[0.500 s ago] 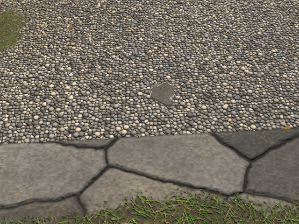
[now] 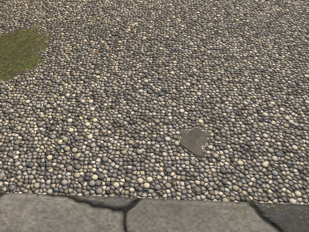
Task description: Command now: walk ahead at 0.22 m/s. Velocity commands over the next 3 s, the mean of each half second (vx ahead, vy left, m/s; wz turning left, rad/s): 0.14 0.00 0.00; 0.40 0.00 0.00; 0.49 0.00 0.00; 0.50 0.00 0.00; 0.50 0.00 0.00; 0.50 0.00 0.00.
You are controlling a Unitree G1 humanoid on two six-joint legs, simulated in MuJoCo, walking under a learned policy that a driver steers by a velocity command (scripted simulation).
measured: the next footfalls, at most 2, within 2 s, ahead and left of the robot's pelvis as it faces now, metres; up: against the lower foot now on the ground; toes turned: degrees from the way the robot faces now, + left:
right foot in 0.28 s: +0.13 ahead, -0.12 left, +0.00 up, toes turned -4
right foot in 1.00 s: +0.48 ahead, -0.14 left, +0.00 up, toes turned -2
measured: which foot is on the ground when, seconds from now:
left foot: down 0.00-1.00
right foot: down 0.00-0.00, up 0.02-0.26, down 0.28-0.72, up 0.74-0.98, down 1.00-1.00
